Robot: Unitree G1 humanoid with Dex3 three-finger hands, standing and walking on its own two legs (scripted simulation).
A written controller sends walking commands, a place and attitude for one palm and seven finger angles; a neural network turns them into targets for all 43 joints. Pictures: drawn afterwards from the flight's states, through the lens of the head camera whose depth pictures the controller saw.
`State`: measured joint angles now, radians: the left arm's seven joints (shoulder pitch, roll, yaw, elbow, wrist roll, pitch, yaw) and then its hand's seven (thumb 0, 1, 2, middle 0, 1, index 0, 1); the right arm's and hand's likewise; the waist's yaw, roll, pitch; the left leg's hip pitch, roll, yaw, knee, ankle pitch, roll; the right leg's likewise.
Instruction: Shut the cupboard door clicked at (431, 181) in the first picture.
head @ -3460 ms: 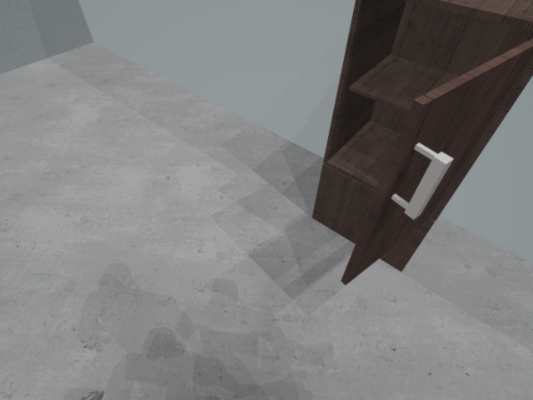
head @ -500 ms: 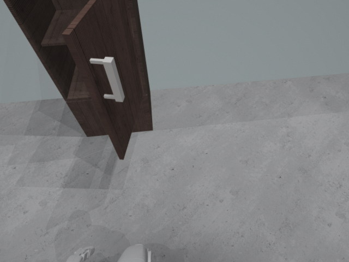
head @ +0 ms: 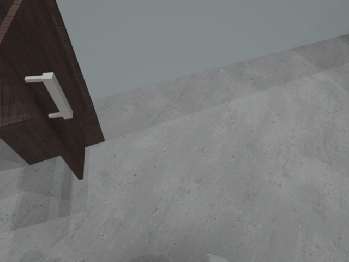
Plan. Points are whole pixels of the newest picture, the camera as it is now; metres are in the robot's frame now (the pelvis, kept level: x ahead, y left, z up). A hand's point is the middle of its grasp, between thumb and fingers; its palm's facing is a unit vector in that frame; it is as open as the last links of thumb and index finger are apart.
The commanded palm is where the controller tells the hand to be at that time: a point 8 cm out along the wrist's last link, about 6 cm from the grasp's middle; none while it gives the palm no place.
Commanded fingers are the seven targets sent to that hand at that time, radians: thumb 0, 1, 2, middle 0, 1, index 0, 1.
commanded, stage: walk around to get in front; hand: left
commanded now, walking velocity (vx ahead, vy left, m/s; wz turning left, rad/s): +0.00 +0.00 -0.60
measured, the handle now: (50, 98) +0.49 +0.37 +0.04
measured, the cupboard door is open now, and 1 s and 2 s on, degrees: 76 76 76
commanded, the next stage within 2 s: none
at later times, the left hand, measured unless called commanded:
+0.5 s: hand (110, 260) +0.14 +0.17 -0.17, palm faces -0.24 -0.95 -0.22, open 7.4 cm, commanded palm none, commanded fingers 0.00 0.90 0.90 -0.20 -0.30 -0.20 -0.30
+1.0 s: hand (142, 242) +0.19 +0.09 -0.17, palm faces -0.58 -0.78 -0.25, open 7.4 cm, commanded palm none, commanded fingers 0.00 0.90 0.90 -0.20 -0.30 -0.20 -0.30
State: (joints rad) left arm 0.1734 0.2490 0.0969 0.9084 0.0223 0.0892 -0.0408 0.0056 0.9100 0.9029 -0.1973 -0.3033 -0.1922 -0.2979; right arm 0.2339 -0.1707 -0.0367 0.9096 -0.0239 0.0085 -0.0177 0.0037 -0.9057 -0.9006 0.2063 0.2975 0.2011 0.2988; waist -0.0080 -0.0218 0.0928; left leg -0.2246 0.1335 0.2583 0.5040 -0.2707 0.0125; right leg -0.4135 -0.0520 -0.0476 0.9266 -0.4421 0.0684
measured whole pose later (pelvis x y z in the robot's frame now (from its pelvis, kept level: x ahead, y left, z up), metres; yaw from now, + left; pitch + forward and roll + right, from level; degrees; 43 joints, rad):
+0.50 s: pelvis +0.00 -0.01 -0.01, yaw -17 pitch +0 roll -1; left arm 0.18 0.24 0.07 0.91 0.02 0.05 -0.01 0.00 0.90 0.90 -0.20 -0.30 -0.20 -0.30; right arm 0.15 -0.22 -0.05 0.89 0.00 0.04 -0.02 0.00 -0.91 -0.90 0.20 0.30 0.20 0.30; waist 0.01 -0.03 0.07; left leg -0.35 0.05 0.05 0.70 -0.37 -0.07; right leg -0.29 0.06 0.10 0.54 -0.26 0.00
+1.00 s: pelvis -0.02 -0.01 -0.02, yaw -36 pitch +0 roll -1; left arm 0.14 0.21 0.07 0.90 0.02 0.04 -0.03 0.01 0.91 0.90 -0.20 -0.30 -0.19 -0.30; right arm 0.26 -0.23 -0.07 0.94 -0.02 0.04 0.00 0.00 -0.91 -0.90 0.21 0.30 0.20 0.30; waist -0.03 0.05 0.10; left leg -0.32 0.21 0.26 0.76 -0.43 -0.05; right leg -0.28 -0.02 -0.10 0.61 -0.32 -0.01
